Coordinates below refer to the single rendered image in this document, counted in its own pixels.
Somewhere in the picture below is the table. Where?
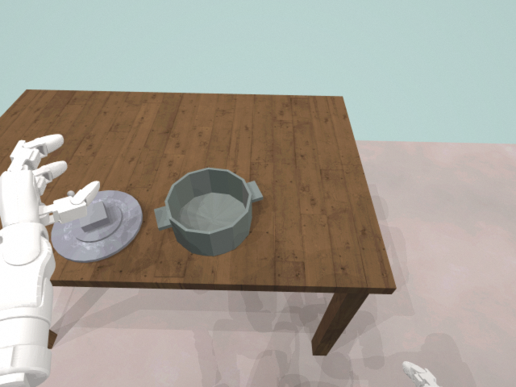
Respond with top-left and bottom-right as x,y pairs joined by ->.
0,89 -> 397,356

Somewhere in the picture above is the pot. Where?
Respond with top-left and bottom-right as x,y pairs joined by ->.
154,168 -> 263,256

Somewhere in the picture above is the lid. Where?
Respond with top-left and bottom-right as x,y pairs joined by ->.
51,190 -> 143,263

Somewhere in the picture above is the robot left forearm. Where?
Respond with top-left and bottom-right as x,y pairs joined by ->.
0,223 -> 56,387

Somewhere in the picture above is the right robot hand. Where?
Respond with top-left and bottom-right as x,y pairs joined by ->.
402,361 -> 439,387

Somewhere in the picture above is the knob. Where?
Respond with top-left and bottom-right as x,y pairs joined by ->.
79,201 -> 110,232

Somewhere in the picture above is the left robot hand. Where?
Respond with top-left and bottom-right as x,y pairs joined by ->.
0,134 -> 100,228

